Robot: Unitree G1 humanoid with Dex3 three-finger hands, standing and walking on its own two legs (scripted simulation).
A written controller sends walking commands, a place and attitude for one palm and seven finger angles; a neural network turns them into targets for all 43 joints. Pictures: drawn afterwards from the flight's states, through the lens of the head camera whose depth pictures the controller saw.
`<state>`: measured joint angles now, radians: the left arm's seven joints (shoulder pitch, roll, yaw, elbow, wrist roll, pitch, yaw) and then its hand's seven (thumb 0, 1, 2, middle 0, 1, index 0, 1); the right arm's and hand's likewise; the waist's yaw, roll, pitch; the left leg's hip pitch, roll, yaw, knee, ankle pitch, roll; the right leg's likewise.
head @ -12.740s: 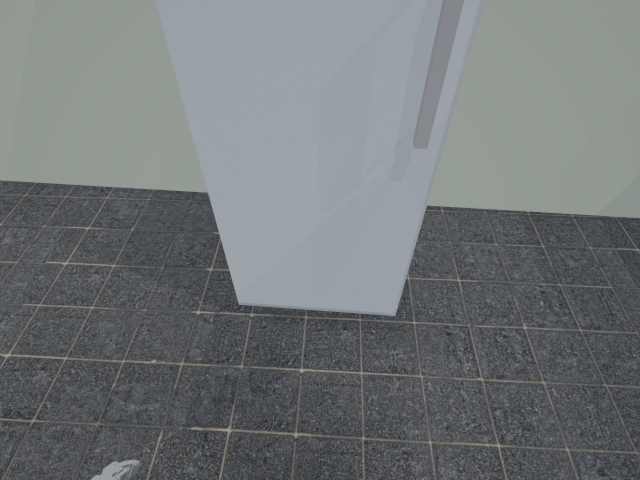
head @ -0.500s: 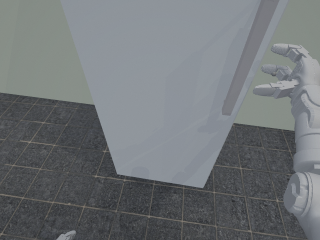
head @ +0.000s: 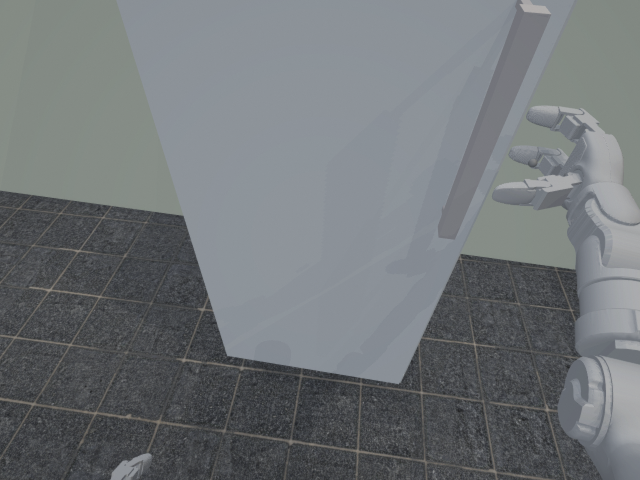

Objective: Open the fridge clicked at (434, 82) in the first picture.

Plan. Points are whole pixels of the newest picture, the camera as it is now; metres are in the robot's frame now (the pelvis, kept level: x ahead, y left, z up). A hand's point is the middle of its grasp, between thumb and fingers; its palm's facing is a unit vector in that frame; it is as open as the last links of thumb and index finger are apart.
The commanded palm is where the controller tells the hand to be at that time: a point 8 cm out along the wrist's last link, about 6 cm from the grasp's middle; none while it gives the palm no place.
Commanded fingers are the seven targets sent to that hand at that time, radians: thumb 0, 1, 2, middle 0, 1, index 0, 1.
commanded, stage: move the hooked fingers beside the handle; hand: right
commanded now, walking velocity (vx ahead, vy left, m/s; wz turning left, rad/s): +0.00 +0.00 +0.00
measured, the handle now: (478, 138) +0.52 -0.14 +0.19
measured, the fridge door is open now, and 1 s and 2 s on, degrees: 0 0 0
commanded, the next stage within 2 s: feel for the door with the fingertips in 0.88 s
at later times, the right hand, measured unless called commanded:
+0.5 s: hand (528, 161) +0.46 -0.19 +0.21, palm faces +0.10 +1.00 +0.02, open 13.9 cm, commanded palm +0.43 -0.25 +0.20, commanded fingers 0.00 0.50 -0.30 0.30 1.20 0.30 1.20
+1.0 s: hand (533, 164) +0.44 -0.18 +0.22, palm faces +0.08 +1.00 +0.00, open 14.0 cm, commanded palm +0.42 -0.23 +0.21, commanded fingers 0.00 0.50 -0.30 0.30 1.20 0.30 1.20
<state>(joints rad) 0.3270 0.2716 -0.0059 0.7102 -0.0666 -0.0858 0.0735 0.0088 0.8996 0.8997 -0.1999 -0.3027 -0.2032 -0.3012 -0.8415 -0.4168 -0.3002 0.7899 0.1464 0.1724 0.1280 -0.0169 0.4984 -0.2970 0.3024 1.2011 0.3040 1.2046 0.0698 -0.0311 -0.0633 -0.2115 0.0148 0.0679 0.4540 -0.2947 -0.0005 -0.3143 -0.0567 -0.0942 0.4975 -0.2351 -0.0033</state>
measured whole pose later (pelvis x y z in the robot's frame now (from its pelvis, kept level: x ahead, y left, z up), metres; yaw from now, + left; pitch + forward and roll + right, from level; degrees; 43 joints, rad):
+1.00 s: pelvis -0.01 +0.00 +0.00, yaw -1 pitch +3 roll +1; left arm 0.29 0.26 -0.02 0.69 -0.06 -0.09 0.08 0.01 0.90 0.90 -0.20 -0.30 -0.20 -0.30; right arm -0.87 -0.40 -0.28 0.82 0.15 0.12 0.12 -0.02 0.50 -0.30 0.30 1.20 0.30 1.20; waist 0.06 -0.02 -0.06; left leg -0.23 0.01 0.08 0.47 -0.29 0.00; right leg -0.33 -0.06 -0.08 0.50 -0.22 0.00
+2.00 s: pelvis -0.01 +0.01 +0.00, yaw -1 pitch +5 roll +1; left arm 0.40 0.28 0.00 0.76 -0.04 -0.12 0.05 0.01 0.90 0.90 -0.20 -0.30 -0.20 -0.30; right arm -1.03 -0.43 -0.29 1.04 0.11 0.04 0.09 -0.02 0.50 -0.30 0.35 1.24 0.36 1.24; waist 0.10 -0.02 -0.05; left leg -0.29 0.00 0.08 0.49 -0.30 0.01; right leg -0.39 -0.06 -0.07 0.53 -0.23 0.00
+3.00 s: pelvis -0.01 +0.01 +0.00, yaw +0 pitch +4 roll +1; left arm 0.33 0.26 -0.01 0.76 -0.04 -0.10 0.05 0.01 0.90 0.90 -0.20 -0.30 -0.20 -0.30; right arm -0.97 -0.29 -0.25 0.91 0.12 0.11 0.00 -0.02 0.50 -0.30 0.30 1.20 0.30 1.20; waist 0.08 -0.03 -0.06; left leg -0.24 0.00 0.07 0.47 -0.29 0.01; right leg -0.34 -0.06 -0.08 0.50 -0.22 0.01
